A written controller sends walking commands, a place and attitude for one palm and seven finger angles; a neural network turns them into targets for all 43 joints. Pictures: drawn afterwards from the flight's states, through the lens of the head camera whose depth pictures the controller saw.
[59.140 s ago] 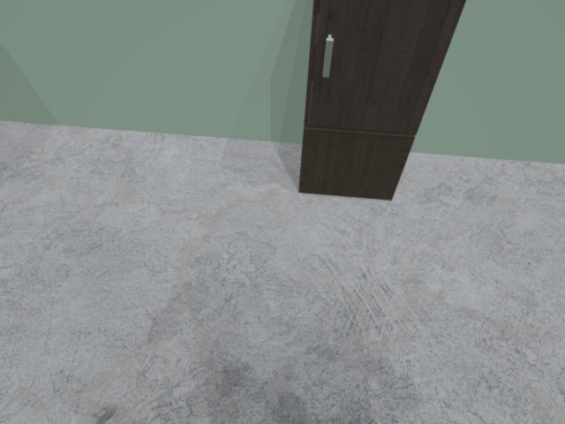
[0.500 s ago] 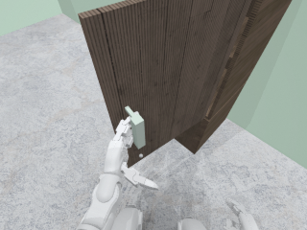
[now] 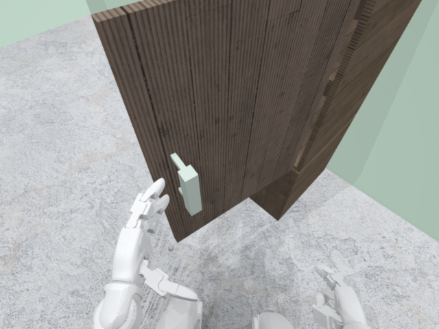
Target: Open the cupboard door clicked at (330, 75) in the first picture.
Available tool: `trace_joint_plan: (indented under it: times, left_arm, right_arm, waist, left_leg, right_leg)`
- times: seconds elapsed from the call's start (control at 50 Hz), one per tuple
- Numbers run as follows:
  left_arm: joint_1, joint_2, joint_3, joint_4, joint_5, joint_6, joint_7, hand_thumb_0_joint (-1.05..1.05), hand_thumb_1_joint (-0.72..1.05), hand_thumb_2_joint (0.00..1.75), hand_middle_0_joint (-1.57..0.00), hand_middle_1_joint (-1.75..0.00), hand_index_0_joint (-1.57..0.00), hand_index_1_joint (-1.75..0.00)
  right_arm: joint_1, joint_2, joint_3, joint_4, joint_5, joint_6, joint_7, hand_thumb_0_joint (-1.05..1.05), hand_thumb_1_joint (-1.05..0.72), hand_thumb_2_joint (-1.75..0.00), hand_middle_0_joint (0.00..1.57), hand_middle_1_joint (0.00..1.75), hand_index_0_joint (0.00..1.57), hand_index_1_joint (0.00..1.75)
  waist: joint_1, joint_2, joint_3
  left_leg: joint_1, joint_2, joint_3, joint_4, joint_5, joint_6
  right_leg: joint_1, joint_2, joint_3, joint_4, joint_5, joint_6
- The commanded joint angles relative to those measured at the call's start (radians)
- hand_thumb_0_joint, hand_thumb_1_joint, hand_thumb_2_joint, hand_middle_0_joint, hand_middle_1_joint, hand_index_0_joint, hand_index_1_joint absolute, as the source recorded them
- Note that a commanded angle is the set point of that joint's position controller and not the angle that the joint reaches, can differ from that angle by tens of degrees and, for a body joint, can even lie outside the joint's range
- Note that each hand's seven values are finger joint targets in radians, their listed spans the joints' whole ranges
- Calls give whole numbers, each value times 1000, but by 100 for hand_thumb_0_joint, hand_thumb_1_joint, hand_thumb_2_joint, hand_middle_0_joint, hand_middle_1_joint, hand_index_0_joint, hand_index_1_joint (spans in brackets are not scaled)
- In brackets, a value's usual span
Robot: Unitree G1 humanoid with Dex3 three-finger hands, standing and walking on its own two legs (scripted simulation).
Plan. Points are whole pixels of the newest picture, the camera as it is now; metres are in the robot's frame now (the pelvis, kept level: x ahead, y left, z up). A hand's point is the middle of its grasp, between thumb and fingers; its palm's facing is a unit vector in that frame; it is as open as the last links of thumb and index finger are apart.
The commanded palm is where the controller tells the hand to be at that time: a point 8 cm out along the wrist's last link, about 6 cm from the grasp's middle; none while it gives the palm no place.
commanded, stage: slide the hand sideways off the handle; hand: left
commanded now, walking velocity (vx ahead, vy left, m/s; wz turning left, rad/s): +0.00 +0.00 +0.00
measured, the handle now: (185, 184) +0.36 +0.09 +0.06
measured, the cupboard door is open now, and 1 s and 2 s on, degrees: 79 79 79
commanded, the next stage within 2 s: draw the hand back to the body in 0.38 s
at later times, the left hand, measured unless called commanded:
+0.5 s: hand (134, 268) +0.21 +0.15 +0.04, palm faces +0.00 -1.00 -0.01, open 16.3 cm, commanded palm +0.19 +0.20 +0.05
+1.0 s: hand (89, 255) +0.20 +0.18 +0.13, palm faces -0.01 -1.00 -0.07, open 16.2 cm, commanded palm +0.18 +0.25 +0.15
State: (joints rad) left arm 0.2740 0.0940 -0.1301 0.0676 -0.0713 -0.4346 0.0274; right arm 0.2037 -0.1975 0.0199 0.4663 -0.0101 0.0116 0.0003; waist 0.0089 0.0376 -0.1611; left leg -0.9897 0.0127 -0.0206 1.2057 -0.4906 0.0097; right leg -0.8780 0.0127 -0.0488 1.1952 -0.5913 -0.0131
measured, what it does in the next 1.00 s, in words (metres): stands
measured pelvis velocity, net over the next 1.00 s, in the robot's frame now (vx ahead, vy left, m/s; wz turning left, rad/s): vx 0.01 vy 0.01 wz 0.01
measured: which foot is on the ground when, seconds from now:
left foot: down 0.00-1.00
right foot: down 0.00-1.00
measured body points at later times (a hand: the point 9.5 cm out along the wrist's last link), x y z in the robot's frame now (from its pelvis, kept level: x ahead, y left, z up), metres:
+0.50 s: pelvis +0.00 -0.01 -0.02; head +0.07 +0.00 +0.43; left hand +0.21 +0.21 +0.04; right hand +0.20 -0.24 -0.10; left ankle +0.05 +0.11 -0.64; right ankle +0.00 -0.12 -0.64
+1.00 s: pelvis +0.01 +0.01 +0.03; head +0.03 +0.01 +0.48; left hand +0.20 +0.24 +0.14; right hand +0.19 -0.22 -0.03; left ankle +0.05 +0.11 -0.64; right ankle +0.00 -0.12 -0.64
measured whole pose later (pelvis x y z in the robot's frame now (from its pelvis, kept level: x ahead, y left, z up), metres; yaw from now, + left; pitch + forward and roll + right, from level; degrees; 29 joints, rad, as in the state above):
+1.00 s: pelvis +0.01 +0.01 +0.03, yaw +1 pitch +9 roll -3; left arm 0.54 0.26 0.10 -0.29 -0.25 -0.26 -0.17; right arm 0.28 -0.23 0.04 0.44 0.04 -0.09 -0.08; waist 0.00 0.06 -0.15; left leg -0.76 0.01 -0.04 1.05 -0.45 0.02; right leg -0.62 0.02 -0.06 0.99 -0.52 0.00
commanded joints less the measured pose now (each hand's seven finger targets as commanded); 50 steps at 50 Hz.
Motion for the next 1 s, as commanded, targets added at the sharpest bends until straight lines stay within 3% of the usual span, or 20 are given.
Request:
trace_joint_plan:
  times: [0.0, 0.06, 0.22, 0.3, 0.42, 0.46, 0.5, 0.54, 0.6, 0.64, 0.72, 0.8, 0.86, 0.96, 0.98]
  left_arm:
    - [-52, 74, 71, -261, -34, -96, -37, 0, -50, 30, -15, -30, -15, -30]
    - [20, 71, 69, -304, -56, -93, -70, 0, -50, 30, -15, -30, -15, -30]
    - [156, 147, 184, -317, -116, -66, -145, 0, -50, 30, -15, -30, -15, -30]
    - [161, 176, 236, -331, -147, -84, -181, 0, -50, 30, -15, -30, -15, -30]
    - [134, 164, 215, -359, -188, -111, -239, 0, -50, 30, -15, -30, -15, -30]
    - [131, 168, 206, -364, -185, -101, -244, 0, -50, 30, -15, -30, -15, -30]
    - [120, 207, 217, -459, -180, -80, -235, 0, -50, 30, -15, -30, -15, -30]
    - [165, 241, 248, -517, -177, -41, -212, 0, -50, 30, -15, -30, -15, -30]
    - [199, 226, 245, -553, -170, 28, -174, 0, -50, 30, -15, -30, -15, -30]
    - [233, 227, 275, -504, -170, 75, -151, 0, -50, 30, -15, -30, -15, -30]
    - [234, 185, 240, -482, -171, 116, -142, 0, -50, 30, -15, -30, -15, -30]
    - [211, 221, 251, -531, -178, 105, -168, 0, -50, 30, -15, -30, -15, -30]
    - [183, 265, 277, -594, -185, 88, -186, 0, -50, 30, -15, -30, -15, -30]
    - [216, 280, 324, -615, -211, 116, -198, 0, -32, 37, -16, -30, -16, -30]
    - [238, 433, 374, -638, -64, 184, -66, 0, -29, 39, -16, -30, -16, -30]
  right_arm:
    - [-43, -118, -54, -143, -3, -61, -18, 0, -90, -90, 20, 30, 20, 30]
    - [-42, -116, -55, -149, 2, -72, -21, 0, -90, -90, 20, 30, 20, 30]
    - [-32, -120, -66, -143, 7, -85, -43, 0, -90, -90, 20, 30, 20, 30]
    - [-38, -119, -68, -137, 9, -98, -55, 0, -90, -90, 20, 30, 20, 30]
    - [-41, -129, -67, -127, 10, -130, -67, 0, -90, -90, 20, 30, 20, 30]
    - [-42, -132, -67, -129, 10, -137, -68, 0, -90, -90, 20, 30, 20, 30]
    - [-36, -139, -69, -148, 16, -139, -71, 0, -90, -90, 20, 30, 20, 30]
    - [-30, -137, -70, -162, 23, -134, -75, 0, -90, -90, 20, 30, 20, 30]
    - [-25, -125, -60, -182, 33, -121, -74, 0, -90, -90, 20, 30, 20, 30]
    - [-29, -124, -57, -183, 38, -110, -78, 0, -90, -90, 20, 30, 20, 30]
    - [-23, -131, -45, -192, 43, -111, -81, 0, -90, -90, 20, 30, 20, 30]
    - [-16, -139, -37, -197, 43, -130, -86, 0, -90, -90, 20, 30, 20, 30]
    - [-16, -141, -30, -195, 44, -148, -91, 0, -90, -90, 20, 30, 20, 30]
    - [-16, -136, -25, -187, 51, -164, -86, 0, -90, -90, 20, 30, 20, 30]
    - [-24, -134, -30, -200, 45, -139, -114, 0, -90, -90, 20, 30, 20, 30]
  waist:
    - [-18, -50, -237]
    - [-15, -13, -248]
    - [-16, -73, -235]
    - [-14, -55, -227]
    - [-30, -32, -237]
    - [-25, -12, -236]
    - [-12, 35, -276]
    - [6, 44, -299]
    - [4, 47, -250]
    - [5, 3, -204]
    - [-21, -36, -108]
    - [-23, -15, -92]
    - [-20, 37, -90]
    - [-6, 75, -80]
    - [52, 67, -96]
  left_leg:
    - [229, -20, -18, -137, 163, 9]
    - [240, -22, -15, -131, 197, 9]
    - [168, -23, -9, -92, 206, 8]
    - [139, -23, -7, -69, 195, 5]
    - [122, -19, -16, -41, 163, 7]
    - [133, -18, -21, -49, 158, 9]
    - [201, -16, -21, -85, 170, 12]
    - [259, -16, -29, -138, 188, 14]
    - [302, -18, -31, -202, 174, 11]
    - [291, -16, -33, -230, 139, 10]
    - [315, -12, -41, -284, 83, 9]
    - [360, -12, -44, -319, 86, 10]
    - [402, -12, -49, -346, 95, 10]
    - [451, -9, -58, -391, 113, 5]
    - [481, 4, -41, -448, 105, 6]
  right_leg:
    - [63, 15, 20, -184, 276, -17]
    - [75, 16, 19, -177, 318, -17]
    - [111, 10, 48, -180, 397, 3]
    - [104, 6, 63, -175, 390, 8]
    - [55, 7, 72, -168, 314, 8]
    - [32, 15, 56, -159, 268, -1]
    - [42, 21, 44, -169, 251, -9]
    - [85, 30, 21, -184, 255, -14]
    - [111, 34, -4, -223, 244, -9]
    - [135, 39, -9, -261, 207, -6]
    - [133, 38, -26, -313, 160, 1]
    - [165, 35, -23, -347, 161, 0]
    - [185, 35, -21, -363, 173, -4]
    - [231, 37, -33, -386, 204, -7]
    - [268, 10, 37, -456, 214, -22]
